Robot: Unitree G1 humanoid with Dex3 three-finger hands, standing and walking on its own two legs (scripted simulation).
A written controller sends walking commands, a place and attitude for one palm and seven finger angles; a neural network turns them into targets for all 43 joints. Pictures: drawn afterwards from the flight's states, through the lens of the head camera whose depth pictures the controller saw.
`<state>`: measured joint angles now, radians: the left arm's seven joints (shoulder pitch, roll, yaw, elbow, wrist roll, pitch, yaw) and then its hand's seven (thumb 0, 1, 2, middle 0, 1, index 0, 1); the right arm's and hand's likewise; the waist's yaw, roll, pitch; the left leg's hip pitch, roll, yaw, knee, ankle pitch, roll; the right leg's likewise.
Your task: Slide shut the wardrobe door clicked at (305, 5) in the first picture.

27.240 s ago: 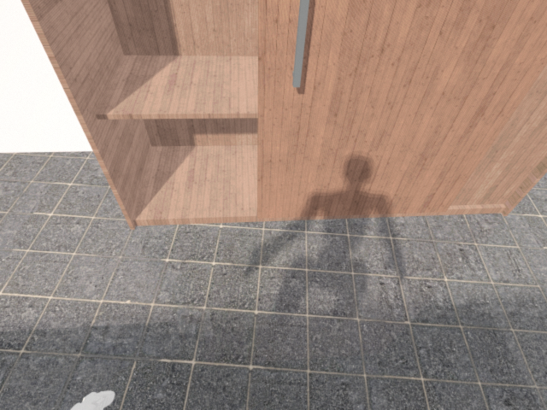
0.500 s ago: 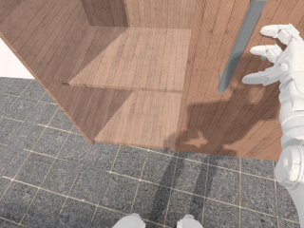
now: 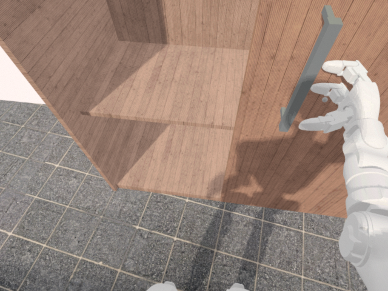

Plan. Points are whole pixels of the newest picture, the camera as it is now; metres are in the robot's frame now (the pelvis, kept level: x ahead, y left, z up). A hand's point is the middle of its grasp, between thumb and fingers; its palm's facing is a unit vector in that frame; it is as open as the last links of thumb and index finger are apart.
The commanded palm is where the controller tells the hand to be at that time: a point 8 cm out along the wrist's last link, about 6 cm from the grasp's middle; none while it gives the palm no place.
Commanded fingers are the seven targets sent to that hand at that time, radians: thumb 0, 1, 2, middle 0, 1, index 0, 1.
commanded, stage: move the hooked fingers beside the handle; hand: right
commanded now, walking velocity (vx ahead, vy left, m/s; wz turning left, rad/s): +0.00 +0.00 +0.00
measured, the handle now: (301, 80) +0.53 -0.13 +0.14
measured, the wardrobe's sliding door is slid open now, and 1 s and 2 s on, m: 0.56 0.56 0.56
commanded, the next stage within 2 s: feel for the door with the fingertips in 0.92 s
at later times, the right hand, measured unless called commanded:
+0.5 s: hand (334, 99) +0.48 -0.19 +0.14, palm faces -0.01 +1.00 +0.00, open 14.0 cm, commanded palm +0.45 -0.24 +0.14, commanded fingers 0.00 0.50 -0.30 0.30 1.20 0.30 1.20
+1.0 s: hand (338, 98) +0.47 -0.19 +0.15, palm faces -0.01 +1.00 +0.01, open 14.0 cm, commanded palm +0.45 -0.24 +0.14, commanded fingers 0.00 0.50 -0.30 0.30 1.20 0.30 1.20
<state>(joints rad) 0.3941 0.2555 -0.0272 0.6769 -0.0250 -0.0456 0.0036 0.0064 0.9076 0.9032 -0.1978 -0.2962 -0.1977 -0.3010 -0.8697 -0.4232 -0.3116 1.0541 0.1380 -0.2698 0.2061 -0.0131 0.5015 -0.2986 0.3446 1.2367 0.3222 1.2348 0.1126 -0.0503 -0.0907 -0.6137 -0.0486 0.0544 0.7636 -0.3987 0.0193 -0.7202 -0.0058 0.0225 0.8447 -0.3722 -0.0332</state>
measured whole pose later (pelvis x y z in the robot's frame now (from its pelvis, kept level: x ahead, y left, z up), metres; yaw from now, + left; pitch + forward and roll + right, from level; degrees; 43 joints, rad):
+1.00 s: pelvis +0.00 +0.00 +0.01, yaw +0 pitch +10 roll +2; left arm 0.36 0.27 -0.04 0.67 -0.04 -0.04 0.03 0.01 0.91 0.90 -0.20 -0.30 -0.20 -0.30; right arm -0.81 -0.44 -0.35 1.02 0.16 -0.21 0.27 -0.01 0.50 -0.30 0.30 1.20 0.30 1.20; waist 0.10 -0.04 -0.08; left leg -0.49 -0.05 0.04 0.68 -0.37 0.02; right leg -0.59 0.00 0.01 0.75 -0.35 -0.03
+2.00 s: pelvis +0.00 +0.01 +0.01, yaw +0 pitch +12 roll +2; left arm 0.41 0.28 -0.02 0.71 -0.02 -0.06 0.02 0.01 0.91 0.90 -0.20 -0.30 -0.20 -0.30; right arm -0.94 -0.44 -0.33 1.13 0.13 -0.25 0.24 -0.01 0.50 -0.30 0.38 1.25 0.37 1.23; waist 0.12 -0.04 -0.08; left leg -0.55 -0.05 0.05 0.70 -0.37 0.03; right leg -0.65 -0.01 0.02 0.77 -0.34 -0.02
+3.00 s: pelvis +0.01 +0.00 +0.01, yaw +0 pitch +11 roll +2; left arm 0.39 0.25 -0.01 0.71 -0.02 -0.07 0.00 0.01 0.91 0.90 -0.20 -0.30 -0.20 -0.30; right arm -0.83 -0.29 -0.23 0.96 0.14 -0.22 0.11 -0.01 0.50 -0.30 0.30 1.20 0.30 1.20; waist 0.10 -0.05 -0.09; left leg -0.50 -0.04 0.03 0.69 -0.38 0.01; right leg -0.60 0.00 0.00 0.76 -0.35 -0.04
